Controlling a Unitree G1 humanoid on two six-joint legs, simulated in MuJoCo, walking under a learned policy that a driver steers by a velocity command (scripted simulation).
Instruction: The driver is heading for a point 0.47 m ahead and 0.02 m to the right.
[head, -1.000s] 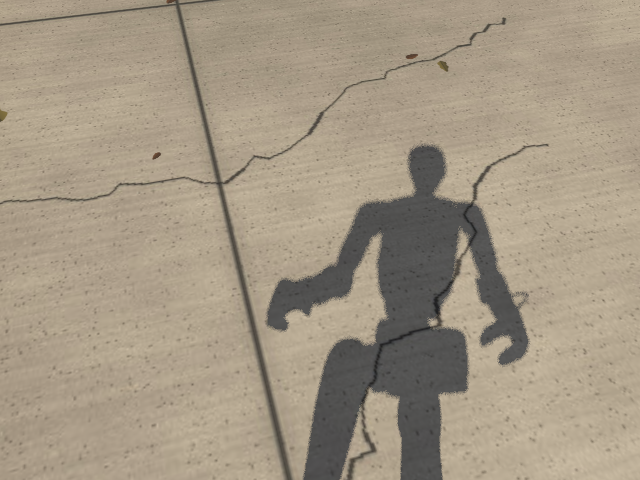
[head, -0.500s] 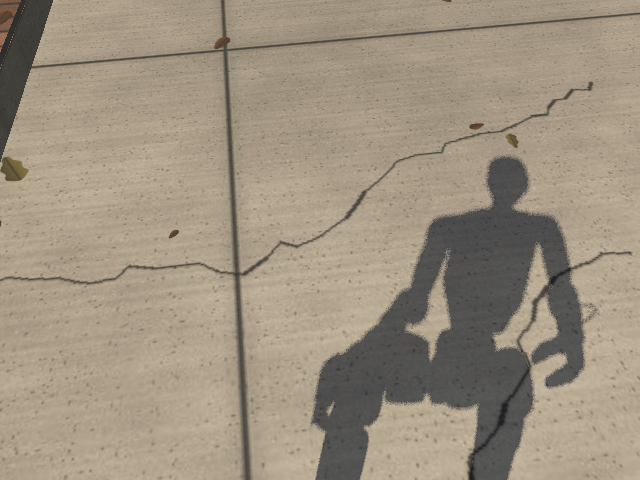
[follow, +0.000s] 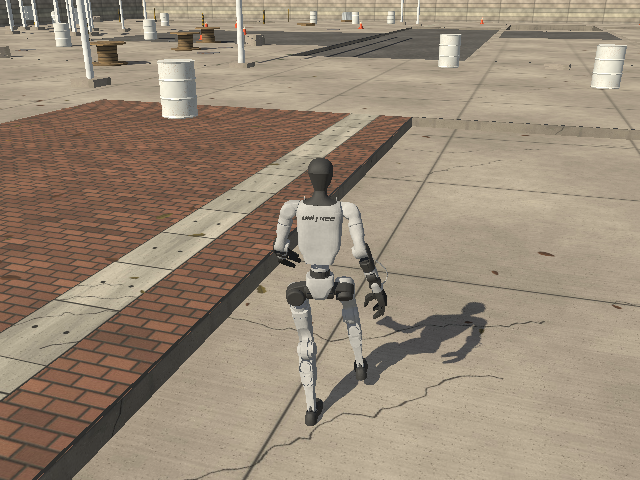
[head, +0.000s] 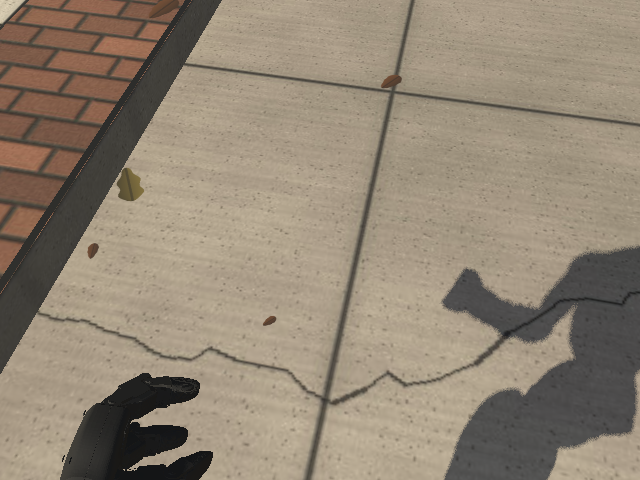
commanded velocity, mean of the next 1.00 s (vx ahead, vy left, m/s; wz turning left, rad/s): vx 0.49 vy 0.00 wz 0.44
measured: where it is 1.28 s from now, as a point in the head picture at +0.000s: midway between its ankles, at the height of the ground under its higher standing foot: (303, 422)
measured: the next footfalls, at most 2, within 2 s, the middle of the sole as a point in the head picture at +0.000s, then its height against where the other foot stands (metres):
right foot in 0.12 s outside the picture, level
left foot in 0.52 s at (251, 424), level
